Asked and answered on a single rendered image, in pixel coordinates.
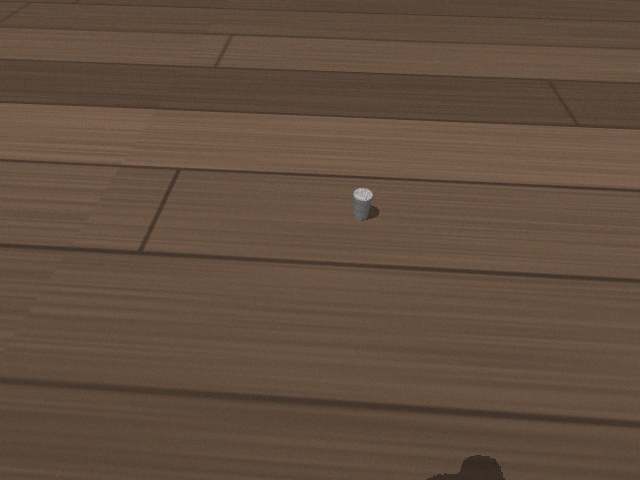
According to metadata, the cup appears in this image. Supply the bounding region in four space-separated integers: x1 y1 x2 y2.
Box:
353 188 373 220

